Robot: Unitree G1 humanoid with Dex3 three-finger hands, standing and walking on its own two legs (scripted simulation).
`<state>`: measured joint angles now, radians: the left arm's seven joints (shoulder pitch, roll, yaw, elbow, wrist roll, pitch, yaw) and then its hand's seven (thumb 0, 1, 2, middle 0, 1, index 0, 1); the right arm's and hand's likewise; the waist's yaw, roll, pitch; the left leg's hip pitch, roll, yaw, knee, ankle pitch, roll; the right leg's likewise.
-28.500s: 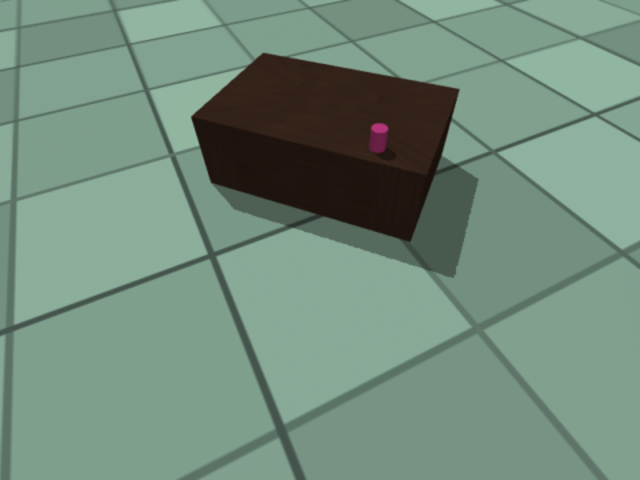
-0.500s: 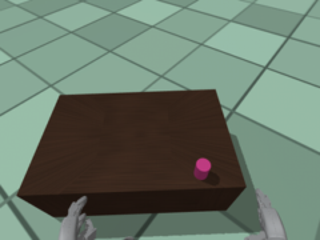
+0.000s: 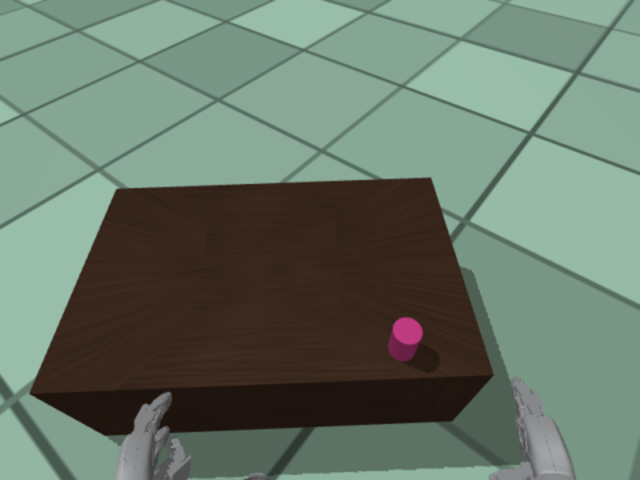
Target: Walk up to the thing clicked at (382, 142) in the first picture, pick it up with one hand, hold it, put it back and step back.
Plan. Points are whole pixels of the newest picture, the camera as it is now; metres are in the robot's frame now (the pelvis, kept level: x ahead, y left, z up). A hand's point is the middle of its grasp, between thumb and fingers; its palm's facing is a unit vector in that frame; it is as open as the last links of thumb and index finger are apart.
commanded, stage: home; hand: right
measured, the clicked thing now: (404, 339) +0.44 -0.17 -0.32
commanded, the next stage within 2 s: stand in 0.58 s
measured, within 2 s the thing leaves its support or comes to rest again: neither
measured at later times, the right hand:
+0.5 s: hand (487, 457) +0.17 -0.18 -0.06, palm faces +0.12 +0.95 -0.29, open 17.5 cm
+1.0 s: hand out of the picture +0.13 -0.23 -0.11, palm faces -0.02 +0.94 -0.35, open 12.7 cm
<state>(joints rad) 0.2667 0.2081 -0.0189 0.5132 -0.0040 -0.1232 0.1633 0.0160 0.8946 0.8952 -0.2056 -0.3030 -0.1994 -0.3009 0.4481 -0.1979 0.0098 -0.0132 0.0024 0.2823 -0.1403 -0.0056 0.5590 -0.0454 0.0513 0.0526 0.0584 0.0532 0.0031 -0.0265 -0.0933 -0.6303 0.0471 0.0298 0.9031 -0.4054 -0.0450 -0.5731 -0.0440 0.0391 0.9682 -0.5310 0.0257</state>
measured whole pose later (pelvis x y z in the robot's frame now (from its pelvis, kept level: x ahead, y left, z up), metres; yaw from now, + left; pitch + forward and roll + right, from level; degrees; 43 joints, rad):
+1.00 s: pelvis +0.00 +0.00 +0.01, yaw -1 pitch +2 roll +0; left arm 0.19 0.32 0.02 0.78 0.06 -0.02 0.01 0.01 0.90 0.89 -0.21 -0.31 -0.20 -0.30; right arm 0.24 -0.32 -0.03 0.63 -0.06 0.03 -0.01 0.00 -0.06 -0.62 0.18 0.27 0.19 0.27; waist -0.01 0.02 0.01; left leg -0.49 0.08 0.01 0.86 -0.40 -0.04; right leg -0.41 -0.01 0.02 0.87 -0.49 0.01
